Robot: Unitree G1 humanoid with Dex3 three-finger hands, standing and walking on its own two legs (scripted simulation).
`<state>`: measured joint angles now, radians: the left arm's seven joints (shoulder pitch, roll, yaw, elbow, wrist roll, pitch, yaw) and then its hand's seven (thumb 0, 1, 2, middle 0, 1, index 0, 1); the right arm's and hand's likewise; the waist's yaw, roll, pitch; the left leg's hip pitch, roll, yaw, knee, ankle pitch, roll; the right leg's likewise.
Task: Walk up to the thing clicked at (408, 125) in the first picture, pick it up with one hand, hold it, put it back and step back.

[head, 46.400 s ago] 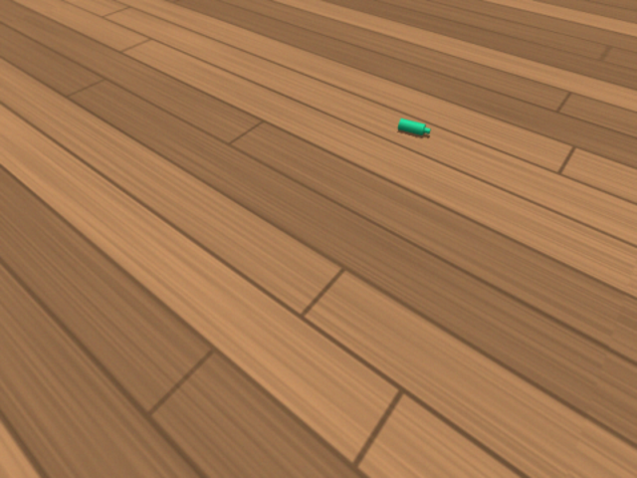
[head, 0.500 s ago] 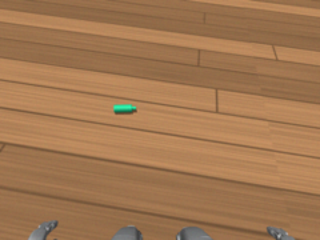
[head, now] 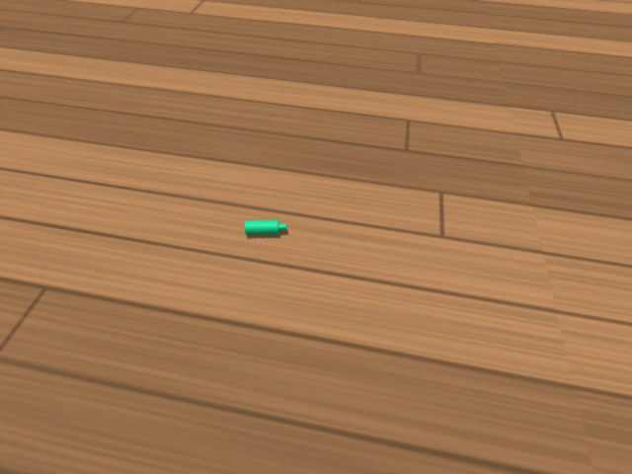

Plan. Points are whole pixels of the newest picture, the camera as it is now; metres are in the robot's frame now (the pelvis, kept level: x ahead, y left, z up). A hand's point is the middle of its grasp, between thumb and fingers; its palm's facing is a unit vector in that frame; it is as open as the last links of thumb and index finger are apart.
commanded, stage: step back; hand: left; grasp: from above
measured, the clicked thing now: (266, 227) +1.10 +0.24 -0.73
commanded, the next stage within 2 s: stand in 0.58 s
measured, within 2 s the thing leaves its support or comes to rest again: neither
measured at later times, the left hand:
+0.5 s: hand (165, 473) +0.14 +0.22 -0.14, palm faces +0.05 -0.94 -0.33, open 7.4 cm
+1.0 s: hand out of the picture +0.12 +0.23 -0.14, palm faces +0.01 -0.94 -0.35, open 7.3 cm
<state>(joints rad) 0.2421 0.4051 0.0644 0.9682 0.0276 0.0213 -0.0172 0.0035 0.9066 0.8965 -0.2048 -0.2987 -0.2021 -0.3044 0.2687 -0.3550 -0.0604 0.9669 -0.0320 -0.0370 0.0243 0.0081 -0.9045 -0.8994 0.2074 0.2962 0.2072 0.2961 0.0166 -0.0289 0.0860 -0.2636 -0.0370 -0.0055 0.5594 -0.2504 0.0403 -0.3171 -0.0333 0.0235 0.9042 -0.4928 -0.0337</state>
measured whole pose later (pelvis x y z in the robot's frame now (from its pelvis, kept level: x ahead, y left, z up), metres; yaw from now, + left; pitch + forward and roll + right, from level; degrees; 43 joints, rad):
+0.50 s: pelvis +0.04 -0.03 +0.00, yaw +2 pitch -2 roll +0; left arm 0.07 0.34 0.03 1.04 0.01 -0.01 -0.01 0.00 0.91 0.90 -0.21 -0.30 -0.20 -0.30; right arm 0.14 -0.34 -0.02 1.08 -0.02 -0.02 0.00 0.01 -0.91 -0.90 0.21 0.30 0.21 0.30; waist 0.01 0.00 0.07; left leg -0.21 0.00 -0.04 0.54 -0.29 -0.01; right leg -0.24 -0.03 -0.04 0.53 -0.26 0.01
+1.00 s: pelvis +0.04 -0.03 +0.02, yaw +1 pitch -3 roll +0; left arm 0.08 0.35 0.00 1.15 0.01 -0.02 -0.01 0.00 0.91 0.90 -0.20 -0.30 -0.20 -0.30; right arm 0.06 -0.34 -0.01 1.13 -0.01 -0.02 0.01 0.00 -0.91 -0.90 0.21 0.30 0.21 0.30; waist 0.01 0.00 0.07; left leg -0.08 0.00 -0.02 0.31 -0.18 -0.01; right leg -0.13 -0.03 -0.03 0.33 -0.15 0.02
